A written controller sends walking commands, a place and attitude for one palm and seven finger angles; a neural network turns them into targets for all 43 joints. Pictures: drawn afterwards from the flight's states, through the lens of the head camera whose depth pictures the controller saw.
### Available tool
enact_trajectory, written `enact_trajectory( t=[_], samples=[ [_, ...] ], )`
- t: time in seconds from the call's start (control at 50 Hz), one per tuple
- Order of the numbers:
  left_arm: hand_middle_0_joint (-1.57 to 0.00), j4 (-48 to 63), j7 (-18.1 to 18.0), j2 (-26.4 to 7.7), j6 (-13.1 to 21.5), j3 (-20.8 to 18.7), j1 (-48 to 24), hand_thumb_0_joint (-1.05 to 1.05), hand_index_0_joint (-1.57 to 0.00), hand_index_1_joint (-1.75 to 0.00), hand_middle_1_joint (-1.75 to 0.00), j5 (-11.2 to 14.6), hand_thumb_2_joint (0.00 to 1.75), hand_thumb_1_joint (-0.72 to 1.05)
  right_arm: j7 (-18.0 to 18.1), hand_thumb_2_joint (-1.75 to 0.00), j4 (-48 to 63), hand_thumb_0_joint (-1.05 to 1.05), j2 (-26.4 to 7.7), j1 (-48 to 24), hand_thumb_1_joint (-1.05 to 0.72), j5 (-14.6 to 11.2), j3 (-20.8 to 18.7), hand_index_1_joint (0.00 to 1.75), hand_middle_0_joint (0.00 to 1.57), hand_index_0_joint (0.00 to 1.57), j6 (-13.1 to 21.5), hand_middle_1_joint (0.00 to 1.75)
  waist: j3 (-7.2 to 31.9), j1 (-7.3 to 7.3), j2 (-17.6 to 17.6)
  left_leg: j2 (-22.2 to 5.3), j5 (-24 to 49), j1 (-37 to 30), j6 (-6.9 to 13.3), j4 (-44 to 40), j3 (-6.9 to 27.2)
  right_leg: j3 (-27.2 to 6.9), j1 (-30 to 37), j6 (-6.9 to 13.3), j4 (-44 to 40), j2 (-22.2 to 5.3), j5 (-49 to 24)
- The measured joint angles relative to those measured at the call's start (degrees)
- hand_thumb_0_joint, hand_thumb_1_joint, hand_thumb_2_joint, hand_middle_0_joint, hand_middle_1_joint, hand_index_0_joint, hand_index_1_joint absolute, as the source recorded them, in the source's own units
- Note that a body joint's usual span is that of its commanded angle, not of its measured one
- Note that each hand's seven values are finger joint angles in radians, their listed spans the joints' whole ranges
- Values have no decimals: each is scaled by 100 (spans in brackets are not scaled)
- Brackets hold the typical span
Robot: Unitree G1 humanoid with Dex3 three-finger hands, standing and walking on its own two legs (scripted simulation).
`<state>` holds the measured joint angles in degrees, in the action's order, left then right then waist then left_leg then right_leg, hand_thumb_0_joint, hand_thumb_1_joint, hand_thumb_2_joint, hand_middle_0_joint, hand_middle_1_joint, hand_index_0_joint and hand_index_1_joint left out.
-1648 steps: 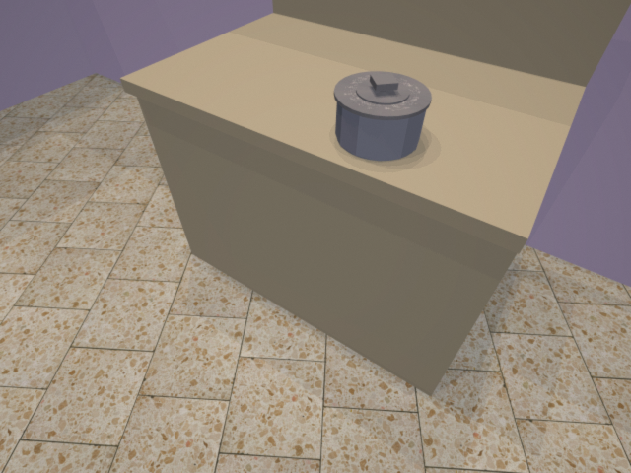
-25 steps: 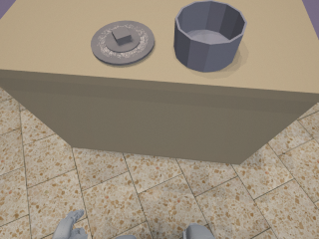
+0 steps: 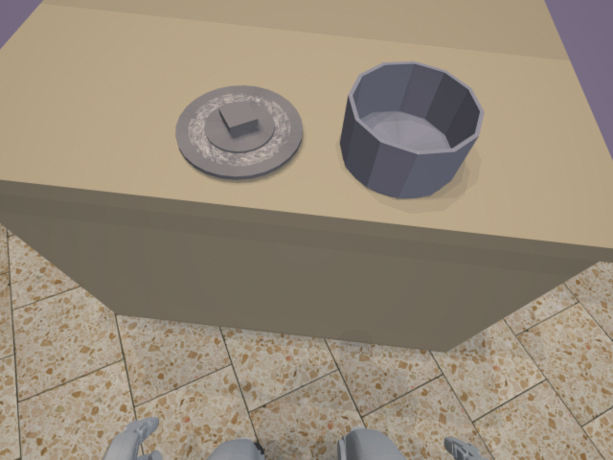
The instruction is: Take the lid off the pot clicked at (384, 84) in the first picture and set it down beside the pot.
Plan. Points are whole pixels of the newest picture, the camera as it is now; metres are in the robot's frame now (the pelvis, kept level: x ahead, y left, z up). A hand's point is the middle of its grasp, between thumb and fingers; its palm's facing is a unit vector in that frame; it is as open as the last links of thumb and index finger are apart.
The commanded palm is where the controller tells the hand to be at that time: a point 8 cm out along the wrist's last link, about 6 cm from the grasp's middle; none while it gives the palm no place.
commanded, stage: stop stepping back and stand still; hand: left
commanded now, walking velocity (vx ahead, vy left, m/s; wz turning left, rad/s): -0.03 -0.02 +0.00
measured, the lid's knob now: (238, 116) +0.57 +0.15 +0.05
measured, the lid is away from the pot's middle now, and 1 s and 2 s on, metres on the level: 0.26 0.26 0.26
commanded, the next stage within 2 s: let the arm hang, fingers relaxed in 0.50 s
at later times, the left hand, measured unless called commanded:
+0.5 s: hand out of the picture +0.07 +0.16 -0.18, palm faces +0.05 -0.98 -0.18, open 7.3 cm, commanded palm none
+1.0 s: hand out of the picture +0.02 +0.15 -0.17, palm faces +0.04 -0.98 -0.17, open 7.3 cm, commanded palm none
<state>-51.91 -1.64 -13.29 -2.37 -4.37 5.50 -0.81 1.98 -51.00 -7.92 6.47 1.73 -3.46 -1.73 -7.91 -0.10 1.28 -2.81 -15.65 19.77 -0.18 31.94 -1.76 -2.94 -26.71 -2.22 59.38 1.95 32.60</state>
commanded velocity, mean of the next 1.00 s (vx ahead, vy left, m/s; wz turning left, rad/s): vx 0.00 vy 0.00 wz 0.00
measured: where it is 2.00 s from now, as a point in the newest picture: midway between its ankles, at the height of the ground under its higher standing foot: outside the picture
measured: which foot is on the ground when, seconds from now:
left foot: down 0.00-1.00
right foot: up 0.00-0.08, down 0.10-1.00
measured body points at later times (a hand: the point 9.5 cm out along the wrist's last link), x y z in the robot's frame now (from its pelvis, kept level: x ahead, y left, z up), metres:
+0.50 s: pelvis +0.02 -0.02 +0.00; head +0.05 +0.00 +0.45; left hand +0.06 +0.21 -0.16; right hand +0.02 -0.24 -0.15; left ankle -0.02 +0.09 -0.73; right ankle -0.02 -0.14 -0.73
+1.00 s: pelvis +0.01 -0.02 +0.01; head +0.02 -0.01 +0.46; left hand +0.01 +0.20 -0.16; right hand +0.01 -0.24 -0.15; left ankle -0.02 +0.09 -0.73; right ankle -0.02 -0.14 -0.73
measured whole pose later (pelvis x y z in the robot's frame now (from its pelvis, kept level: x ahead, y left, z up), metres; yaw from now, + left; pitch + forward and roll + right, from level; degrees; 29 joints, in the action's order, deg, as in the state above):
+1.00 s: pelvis +0.01 -0.02 +0.01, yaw +0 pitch -1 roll +0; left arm -64.3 -1.6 -8.9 0.1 -1.3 14.6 -0.7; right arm 2.3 -64.2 -6.9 15.9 0.5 -2.7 0.3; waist -2.2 -0.3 0.8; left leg -0.7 -16.8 9.0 0.1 26.6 -0.9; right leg -0.6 -8.3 0.3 25.3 0.8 16.2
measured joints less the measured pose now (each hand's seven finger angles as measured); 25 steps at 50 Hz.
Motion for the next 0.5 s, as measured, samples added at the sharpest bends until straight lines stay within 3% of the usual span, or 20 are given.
enact_trajectory(
  t=[0.06, 0.1, 0.14, 0.22, 0.28, 0.32, 0.4, 0.5],
  samples=[
    [-20, 40, 46, -11, 35, 36, 53, 1, -20, -30, -30, -16, 90, 91, -11, -90, -110, 0, -31, 138, -90, 3, -13, 30, 20, 20, -14, 30, 53, -34, -158, -70, -43, -35, -77, 48, 32, 158, 357, 70, -1144, -74, -425],
    [-20, 81, 71, -51, 114, 73, 194, 0, -20, -30, -30, -37, 90, 91, -37, -90, -182, 0, -43, 291, -90, -46, -34, 30, 20, 20, -45, 30, 171, -31, -149, -45, -184, 23, -152, 288, 13, 155, 790, 155, -2260, -170, -1526],
    [-20, -18, 36, -21, 176, 101, 291, 0, -20, -30, -30, -80, 90, 91, -90, -90, -283, 0, -119, 365, -90, -109, -78, 30, 20, 20, -102, 30, 244, -57, -195, 19, -704, 184, -155, 883, 104, 140, 889, 306, -2324, -175, -1285],
    [-20, -285, 2, 247, 146, 203, 407, 0, -20, -30, -30, -116, 90, 91, -91, -90, -525, 0, -294, 492, -90, -140, -162, 30, 20, 20, -174, 30, 300, -160, -391, 200, -1404, 291, -66, 2013, 300, 221, 1103, 273, -2452, -106, -1152],
    [-20, -434, 0, 357, 165, 240, 468, 1, -20, -30, -30, -89, 90, 90, -85, -90, -654, 0, -275, 638, -90, -162, -131, 30, 20, 19, -73, 30, 347, -192, -266, 241, -1176, -78, -84, 1232, 154, 217, 1255, 261, -2704, -125, -1276],
    [-20, -504, 10, 423, 179, 265, 507, 1, -20, -30, -30, -26, 90, 90, -79, -90, -725, 0, -266, 788, -91, -151, -91, 30, 20, 19, 42, 30, 408, -189, -253, 188, -258, -455, 3, 263, 150, 272, 1275, 229, -2700, -77, -1248],
    [-20, -644, -44, 359, 160, 219, 498, 0, -21, -30, -30, 23, 90, 92, -4, -90, -980, 0, -59, 923, -91, -105, 2, 30, 20, 19, 107, 30, 450, -76, 22, 253, -463, -699, 94, -13, 125, 269, 1482, 195, -2920, -152, -1412],
    [-20, -864, -10, 319, 173, 251, 592, 0, -20, -30, -30, 27, 90, 92, 38, -90, -1107, 0, 108, 957, -90, -110, 55, 30, 20, 19, 137, 30, 542, -40, 24, 252, -314, -927, 64, -339, 121, 267, 1716, 211, -3243, -152, -1441]
  ],
)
